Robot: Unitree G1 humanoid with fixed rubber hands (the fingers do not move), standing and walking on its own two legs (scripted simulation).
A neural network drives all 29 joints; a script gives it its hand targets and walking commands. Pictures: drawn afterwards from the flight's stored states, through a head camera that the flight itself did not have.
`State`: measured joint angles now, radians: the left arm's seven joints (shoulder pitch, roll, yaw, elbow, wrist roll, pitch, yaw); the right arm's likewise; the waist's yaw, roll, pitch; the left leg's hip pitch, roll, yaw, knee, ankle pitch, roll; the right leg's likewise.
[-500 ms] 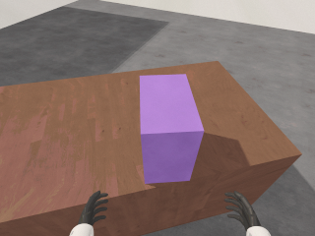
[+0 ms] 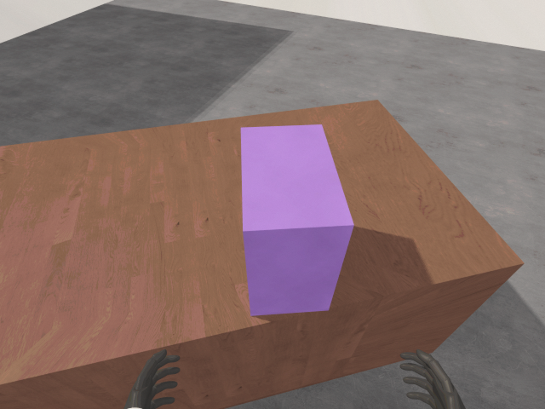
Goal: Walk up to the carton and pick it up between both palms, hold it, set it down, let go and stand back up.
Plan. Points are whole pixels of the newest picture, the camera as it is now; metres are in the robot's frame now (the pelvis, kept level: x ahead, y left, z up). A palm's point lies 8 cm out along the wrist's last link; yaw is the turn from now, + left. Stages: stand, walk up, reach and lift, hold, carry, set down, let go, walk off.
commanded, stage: let go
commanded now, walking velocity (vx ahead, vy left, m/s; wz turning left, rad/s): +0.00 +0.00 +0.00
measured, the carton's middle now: (285, 221) +0.48 +0.01 -0.04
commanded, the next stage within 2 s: stand in 0.08 s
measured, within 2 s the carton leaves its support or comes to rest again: neither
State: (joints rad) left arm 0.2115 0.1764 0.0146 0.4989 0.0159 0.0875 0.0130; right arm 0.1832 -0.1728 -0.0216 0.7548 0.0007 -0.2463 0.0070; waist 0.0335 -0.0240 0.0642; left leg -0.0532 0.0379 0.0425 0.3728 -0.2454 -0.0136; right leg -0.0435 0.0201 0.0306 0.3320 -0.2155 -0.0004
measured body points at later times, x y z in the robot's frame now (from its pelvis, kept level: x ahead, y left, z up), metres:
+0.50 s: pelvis -0.01 +0.01 -0.01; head -0.01 +0.02 +0.44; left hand +0.14 +0.24 -0.12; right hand +0.02 -0.27 -0.13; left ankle -0.02 +0.12 -0.75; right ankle -0.02 -0.12 -0.75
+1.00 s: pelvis -0.01 +0.01 -0.01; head -0.01 +0.02 +0.44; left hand +0.11 +0.24 -0.13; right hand +0.00 -0.26 -0.14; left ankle -0.02 +0.12 -0.75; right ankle -0.02 -0.12 -0.75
